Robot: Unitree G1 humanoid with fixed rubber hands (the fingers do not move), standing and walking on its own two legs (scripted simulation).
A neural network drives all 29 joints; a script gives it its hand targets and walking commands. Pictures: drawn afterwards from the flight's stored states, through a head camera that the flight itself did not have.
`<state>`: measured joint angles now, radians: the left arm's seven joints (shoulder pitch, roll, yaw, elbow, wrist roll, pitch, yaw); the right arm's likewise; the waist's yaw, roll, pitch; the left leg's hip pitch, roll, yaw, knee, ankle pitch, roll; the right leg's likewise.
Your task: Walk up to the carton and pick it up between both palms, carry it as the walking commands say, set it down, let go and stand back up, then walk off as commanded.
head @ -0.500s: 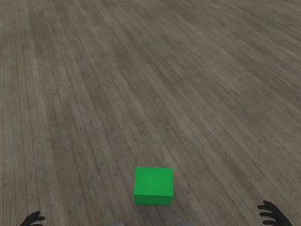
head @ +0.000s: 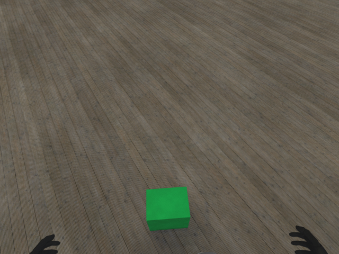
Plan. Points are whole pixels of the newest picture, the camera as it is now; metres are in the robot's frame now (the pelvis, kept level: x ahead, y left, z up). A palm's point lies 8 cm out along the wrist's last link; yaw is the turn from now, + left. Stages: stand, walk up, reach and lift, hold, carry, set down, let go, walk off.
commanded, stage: walk up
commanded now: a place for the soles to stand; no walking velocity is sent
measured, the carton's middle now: (167, 209) +0.42 +0.02 -0.66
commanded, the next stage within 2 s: reach and lift in 0.88 s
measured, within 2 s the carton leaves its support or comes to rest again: neither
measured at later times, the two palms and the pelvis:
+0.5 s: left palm out of the picture +0.11 +0.34 -0.09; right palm out of the picture +0.10 -0.33 -0.10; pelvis +0.00 +0.01 +0.00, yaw -4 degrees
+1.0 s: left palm (38, 246) +0.17 +0.32 -0.08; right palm (304, 251) +0.14 -0.31 -0.09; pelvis +0.00 +0.01 -0.01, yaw +3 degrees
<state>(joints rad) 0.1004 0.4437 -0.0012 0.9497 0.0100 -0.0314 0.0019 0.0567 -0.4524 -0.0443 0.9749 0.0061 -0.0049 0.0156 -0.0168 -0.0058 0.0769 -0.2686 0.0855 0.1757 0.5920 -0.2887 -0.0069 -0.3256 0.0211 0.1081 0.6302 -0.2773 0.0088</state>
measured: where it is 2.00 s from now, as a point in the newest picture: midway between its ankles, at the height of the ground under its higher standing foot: outside the picture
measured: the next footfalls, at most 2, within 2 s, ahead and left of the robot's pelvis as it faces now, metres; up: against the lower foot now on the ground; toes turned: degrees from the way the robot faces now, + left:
none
